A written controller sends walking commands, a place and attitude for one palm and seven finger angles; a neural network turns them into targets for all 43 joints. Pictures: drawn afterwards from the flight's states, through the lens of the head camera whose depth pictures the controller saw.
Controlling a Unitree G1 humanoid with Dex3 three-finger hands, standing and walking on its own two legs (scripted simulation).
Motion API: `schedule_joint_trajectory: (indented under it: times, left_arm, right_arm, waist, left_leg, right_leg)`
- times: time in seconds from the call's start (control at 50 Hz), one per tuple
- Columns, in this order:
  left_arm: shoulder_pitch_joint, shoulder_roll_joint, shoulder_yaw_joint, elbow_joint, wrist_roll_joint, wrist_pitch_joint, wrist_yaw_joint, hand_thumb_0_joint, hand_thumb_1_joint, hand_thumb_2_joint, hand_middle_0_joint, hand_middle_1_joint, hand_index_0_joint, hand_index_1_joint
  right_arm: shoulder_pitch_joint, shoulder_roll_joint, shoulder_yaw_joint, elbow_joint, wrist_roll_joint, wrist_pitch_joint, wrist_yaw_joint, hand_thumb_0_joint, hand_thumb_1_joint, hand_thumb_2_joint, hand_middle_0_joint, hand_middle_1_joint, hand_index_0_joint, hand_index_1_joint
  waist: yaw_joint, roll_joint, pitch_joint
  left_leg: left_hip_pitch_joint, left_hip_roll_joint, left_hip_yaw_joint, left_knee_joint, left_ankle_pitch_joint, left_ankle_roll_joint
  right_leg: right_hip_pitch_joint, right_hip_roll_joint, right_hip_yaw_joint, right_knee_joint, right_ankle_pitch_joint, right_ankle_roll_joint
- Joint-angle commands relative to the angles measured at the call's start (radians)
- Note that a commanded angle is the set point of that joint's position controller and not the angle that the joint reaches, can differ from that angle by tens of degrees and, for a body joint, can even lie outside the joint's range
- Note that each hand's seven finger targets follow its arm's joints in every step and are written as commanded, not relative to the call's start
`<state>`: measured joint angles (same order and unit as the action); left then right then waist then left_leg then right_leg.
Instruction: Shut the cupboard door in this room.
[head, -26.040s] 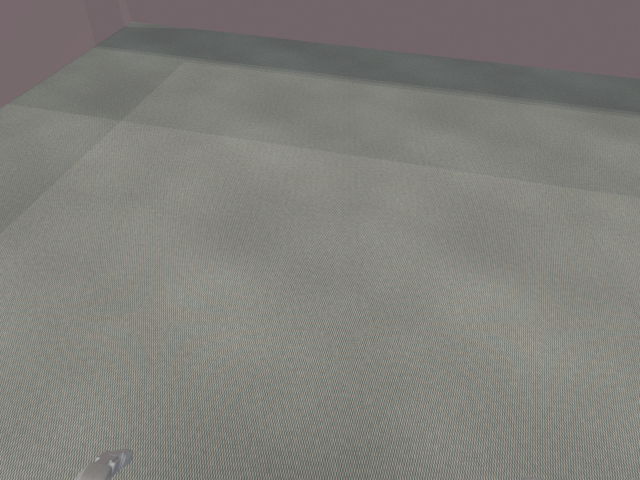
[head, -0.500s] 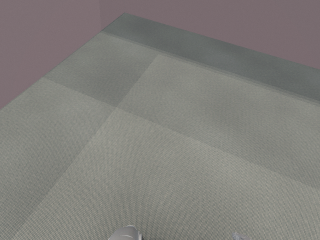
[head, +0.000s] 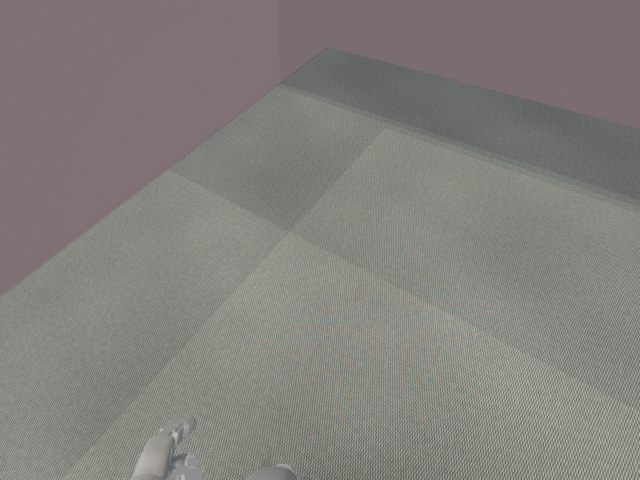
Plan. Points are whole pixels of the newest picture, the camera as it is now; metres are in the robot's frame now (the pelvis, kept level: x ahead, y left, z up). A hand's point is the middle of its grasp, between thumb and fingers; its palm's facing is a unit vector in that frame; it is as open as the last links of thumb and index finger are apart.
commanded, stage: walk to a spot facing it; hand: left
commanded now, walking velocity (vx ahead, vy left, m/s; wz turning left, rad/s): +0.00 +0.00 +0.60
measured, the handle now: out of the picture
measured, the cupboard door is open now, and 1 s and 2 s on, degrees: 72 72 72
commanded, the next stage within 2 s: none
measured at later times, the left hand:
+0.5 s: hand out of the picture -0.09 +0.24 -0.19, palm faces +0.37 -0.89 -0.27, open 7.4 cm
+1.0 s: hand out of the picture +0.02 +0.25 -0.14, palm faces +0.53 -0.80 -0.27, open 7.4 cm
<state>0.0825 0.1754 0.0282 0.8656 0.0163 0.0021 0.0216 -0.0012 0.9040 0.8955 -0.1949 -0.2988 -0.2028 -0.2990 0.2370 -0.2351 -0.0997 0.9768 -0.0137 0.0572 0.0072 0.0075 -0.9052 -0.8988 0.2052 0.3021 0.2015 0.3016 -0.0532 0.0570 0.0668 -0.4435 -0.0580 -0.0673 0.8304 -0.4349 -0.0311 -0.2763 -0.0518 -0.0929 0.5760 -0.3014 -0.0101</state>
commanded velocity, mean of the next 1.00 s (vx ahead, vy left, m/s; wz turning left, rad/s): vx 0.05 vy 0.00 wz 0.60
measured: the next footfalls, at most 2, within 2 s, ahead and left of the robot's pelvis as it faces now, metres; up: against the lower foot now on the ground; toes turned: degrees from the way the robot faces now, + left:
left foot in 0.44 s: -0.02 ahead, +0.14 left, +0.00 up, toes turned +23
right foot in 0.98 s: +0.09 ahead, -0.08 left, +0.00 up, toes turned +33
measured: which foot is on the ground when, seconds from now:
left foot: up 0.00-0.42, down 0.44-0.96, up 0.98-1.00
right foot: down 0.00-0.44, up 0.46-0.96, down 0.98-1.00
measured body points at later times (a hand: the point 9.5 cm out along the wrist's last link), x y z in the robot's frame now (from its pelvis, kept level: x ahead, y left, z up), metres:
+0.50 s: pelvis -0.02 +0.03 -0.01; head +0.02 +0.07 +0.44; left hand -0.11 +0.29 -0.17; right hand +0.21 -0.17 -0.12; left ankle -0.06 +0.12 -0.73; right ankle -0.01 -0.11 -0.70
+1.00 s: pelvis +0.00 +0.00 +0.00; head +0.04 +0.00 +0.44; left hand -0.01 +0.29 -0.12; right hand +0.16 -0.21 -0.16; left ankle -0.06 +0.12 -0.72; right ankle +0.05 -0.10 -0.74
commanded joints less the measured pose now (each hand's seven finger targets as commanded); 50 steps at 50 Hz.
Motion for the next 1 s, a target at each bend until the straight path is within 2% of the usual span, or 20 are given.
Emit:
schedule_joint_trajectory:
  times: [0.0,0.06,0.18,0.32,0.36,0.38,0.4,0.42,0.44,0.5,0.56,0.62,0.76,0.84,0.88,0.9,0.92,0.94,0.96,0.98]
  left_arm:
    - [0.028,0.178,0.045,-0.063,-0.004,-0.019,0.016,0.000,0.900,0.900,-0.200,-0.300,-0.200,-0.300]
    - [0.074,0.165,0.043,-0.052,-0.002,-0.026,0.012,0.000,0.900,0.900,-0.200,-0.300,-0.200,-0.300]
    - [0.189,0.202,0.055,-0.012,0.006,-0.019,0.012,0.000,0.900,0.900,-0.200,-0.300,-0.200,-0.300]
    - [0.229,0.256,0.072,0.015,0.014,-0.003,0.007,0.000,0.900,0.900,-0.200,-0.300,-0.200,-0.300]
    - [0.216,0.266,0.078,0.022,0.011,0.000,0.004,0.000,0.900,0.900,-0.200,-0.300,-0.200,-0.300]
    - [0.204,0.266,0.079,0.020,0.003,0.004,0.001,0.000,0.900,0.900,-0.200,-0.300,-0.200,-0.300]
    - [0.203,0.237,0.075,0.005,-0.003,0.008,-0.004,0.000,0.900,0.900,-0.200,-0.300,-0.200,-0.300]
    - [0.151,0.166,0.053,-0.043,-0.008,0.011,-0.012,0.000,0.900,0.900,-0.200,-0.300,-0.200,-0.300]
    - [0.077,0.182,0.045,-0.065,0.001,0.026,-0.004,0.000,0.900,0.900,-0.200,-0.300,-0.200,-0.300]
    - [0.074,0.189,0.057,-0.022,-0.004,0.034,-0.005,0.000,0.900,0.900,-0.200,-0.300,-0.200,-0.300]
    - [0.121,0.189,0.062,0.001,-0.003,0.031,-0.016,0.000,0.900,0.900,-0.200,-0.300,-0.200,-0.300]
    - [0.098,0.189,0.059,-0.008,-0.002,0.034,-0.009,0.000,0.900,0.900,-0.200,-0.300,-0.200,-0.300]
    - [-0.022,0.169,0.051,-0.071,-0.008,0.030,-0.004,0.000,0.900,0.900,-0.200,-0.300,-0.200,-0.300]
    - [-0.019,0.155,0.046,-0.085,-0.013,0.017,-0.006,0.000,0.900,0.900,-0.200,-0.300,-0.200,-0.300]
    - [0.029,0.154,0.046,-0.073,-0.014,0.010,-0.013,0.000,0.900,0.900,-0.200,-0.300,-0.200,-0.300]
    - [0.079,0.160,0.050,-0.060,-0.012,0.002,-0.016,0.000,0.900,0.900,-0.200,-0.300,-0.200,-0.300]
    - [0.143,0.186,0.061,-0.039,-0.008,-0.008,-0.016,0.000,0.900,0.900,-0.200,-0.300,-0.200,-0.300]
    - [0.213,0.284,0.078,-0.026,0.008,-0.020,-0.008,0.000,0.900,0.900,-0.200,-0.300,-0.200,-0.300]
    - [0.228,0.324,0.079,-0.027,0.002,-0.013,0.000,0.000,0.900,0.900,-0.200,-0.300,-0.200,-0.300]
    - [0.187,0.300,0.069,-0.040,-0.004,-0.011,0.002,0.000,0.900,0.900,-0.200,-0.300,-0.200,-0.300]
  right_arm:
    - [0.002,-0.079,-0.020,-0.075,-0.010,-0.002,0.011,0.000,-0.900,-0.900,0.200,0.300,0.200,0.300]
    - [0.005,-0.069,-0.015,-0.072,-0.007,0.005,0.020,0.000,-0.900,-0.900,0.200,0.300,0.200,0.300]
    - [-0.117,-0.077,-0.001,-0.103,-0.004,0.009,0.020,0.000,-0.900,-0.900,0.200,0.300,0.200,0.300]
    - [-0.179,-0.069,0.023,-0.131,0.006,-0.011,0.021,0.000,-0.900,-0.900,0.200,0.300,0.200,0.300]
    - [-0.142,-0.084,0.021,-0.130,0.005,-0.020,0.019,0.000,-0.900,-0.900,0.200,0.300,0.200,0.300]
    - [-0.097,-0.110,0.014,-0.119,0.002,-0.026,0.019,0.000,-0.900,-0.900,0.200,0.300,0.200,0.300]
    - [-0.032,-0.193,-0.006,-0.107,-0.002,-0.037,0.016,0.000,-0.900,-0.900,0.200,0.300,0.200,0.300]
    - [0.035,-0.307,-0.037,-0.099,-0.003,-0.041,0.008,0.000,-0.900,-0.900,0.200,0.300,0.200,0.300]
    - [0.086,-0.316,-0.034,-0.067,0.006,-0.030,0.003,0.000,-0.900,-0.900,0.200,0.300,0.200,0.300]
    - [-0.058,-0.234,-0.012,-0.100,-0.003,-0.036,-0.019,0.000,-0.900,-0.900,0.200,0.300,0.200,0.300]
    - [-0.101,-0.205,-0.001,-0.121,0.001,-0.047,-0.016,0.000,-0.900,-0.900,0.200,0.300,0.200,0.300]
    - [-0.068,-0.199,-0.003,-0.117,0.001,-0.049,-0.014,0.000,-0.900,-0.900,0.200,0.300,0.200,0.300]
    - [-0.007,-0.203,-0.017,-0.110,-0.009,-0.042,-0.014,0.000,-0.900,-0.900,0.200,0.300,0.200,0.300]
    - [0.010,-0.199,-0.023,-0.107,-0.013,-0.039,-0.013,0.000,-0.900,-0.900,0.200,0.300,0.200,0.300]
    - [-0.009,-0.200,-0.024,-0.112,-0.013,-0.037,-0.012,0.000,-0.900,-0.900,0.200,0.300,0.200,0.300]
    - [-0.035,-0.191,-0.024,-0.117,-0.010,-0.036,-0.011,0.000,-0.900,-0.900,0.200,0.300,0.200,0.300]
    - [-0.055,-0.164,-0.019,-0.124,-0.003,-0.038,-0.010,0.000,-0.900,-0.900,0.200,0.300,0.200,0.300]
    - [-0.044,-0.084,-0.006,-0.136,0.009,-0.044,-0.004,0.000,-0.900,-0.900,0.200,0.300,0.200,0.300]
    - [-0.104,-0.100,-0.004,-0.165,-0.001,-0.048,-0.002,0.000,-0.900,-0.900,0.200,0.300,0.200,0.300]
    - [-0.121,-0.140,-0.014,-0.166,-0.015,-0.044,0.008,0.000,-0.900,-0.900,0.200,0.300,0.200,0.300]
  waist:
    - [0.018,-0.190,-0.048]
    - [0.026,-0.232,-0.054]
    - [0.081,-0.232,-0.071]
    - [0.112,-0.300,-0.116]
    - [0.086,-0.276,-0.138]
    - [0.053,-0.222,-0.156]
    - [0.012,-0.033,-0.205]
    - [-0.036,0.271,-0.197]
    - [-0.050,0.173,-0.183]
    - [0.008,0.152,-0.095]
    - [0.046,0.090,-0.109]
    - [0.038,0.055,-0.103]
    - [0.009,0.087,-0.091]
    - [0.005,0.103,-0.150]
    - [0.026,0.124,-0.172]
    - [0.057,0.101,-0.178]
    - [0.097,0.024,-0.182]
    - [0.132,-0.251,-0.205]
    - [0.157,-0.358,-0.124]
    - [0.127,-0.229,-0.044]
  left_leg:
    - [-0.148,0.082,0.013,0.415,0.020,-0.032]
    - [-0.150,0.088,0.043,0.418,0.094,-0.051]
    - [-0.134,0.106,0.086,0.246,0.035,-0.066]
    - [0.025,0.094,0.167,-0.086,-0.009,-0.027]
    - [0.134,0.087,0.192,-0.256,0.088,-0.016]
    - [0.255,0.092,0.183,-0.375,0.217,-0.005]
    - [0.457,0.204,0.029,-0.449,0.423,0.047]
    - [0.563,0.469,-0.304,-0.457,0.864,0.179]
    - [0.502,0.501,-0.241,-0.442,0.938,0.234]
    - [0.400,0.361,-0.155,-0.437,0.871,0.213]
    - [0.383,0.280,-0.094,-0.452,0.797,0.171]
    - [0.368,0.277,-0.136,-0.471,0.741,0.179]
    - [0.348,0.279,-0.292,-0.463,0.657,0.220]
    - [0.338,0.252,-0.363,-0.429,0.610,0.214]
    - [0.268,0.224,-0.388,-0.424,0.422,0.196]
    - [0.196,0.195,-0.376,-0.390,0.321,0.173]
    - [0.026,0.136,-0.332,-0.318,0.151,0.128]
    - [-0.232,0.020,-0.157,-0.086,-0.074,0.049]
    - [-0.334,-0.012,-0.020,0.115,-0.173,0.004]
    - [-0.313,0.045,-0.043,0.242,-0.111,0.010]
  right_leg:
    - [0.105,-0.307,0.145,-0.243,0.418,-0.087]
    - [0.143,-0.267,0.045,-0.232,0.487,-0.059]
    - [0.244,-0.308,0.015,-0.217,0.508,-0.096]
    - [0.266,-0.342,-0.035,-0.134,0.576,-0.106]
    - [0.235,-0.340,-0.078,-0.056,0.541,-0.067]
    - [0.162,-0.322,-0.114,0.027,0.473,-0.028]
    - [-0.022,-0.256,-0.144,0.211,0.265,0.032]
    - [-0.317,-0.113,-0.124,0.428,-0.357,0.109]
    - [-0.312,-0.108,-0.025,0.518,-0.378,0.101]
    - [-0.322,-0.102,0.057,0.593,-0.208,0.107]
    - [-0.281,-0.074,0.058,0.595,-0.097,0.116]
    - [-0.277,-0.066,0.077,0.567,-0.067,0.127]
    - [-0.248,-0.032,0.104,0.380,-0.138,0.125]
    - [-0.131,0.018,0.091,0.194,-0.160,0.104]
    - [-0.013,0.043,0.074,0.063,-0.138,0.091]
    - [0.099,0.046,0.062,-0.054,-0.073,0.085]
    - [0.297,0.010,0.080,-0.202,-0.007,0.072]
    - [0.528,-0.251,0.335,-0.349,-0.175,0.000]
    - [0.414,-0.450,0.552,-0.406,-0.258,-0.084]
    - [0.255,-0.449,0.491,-0.436,-0.325,-0.106]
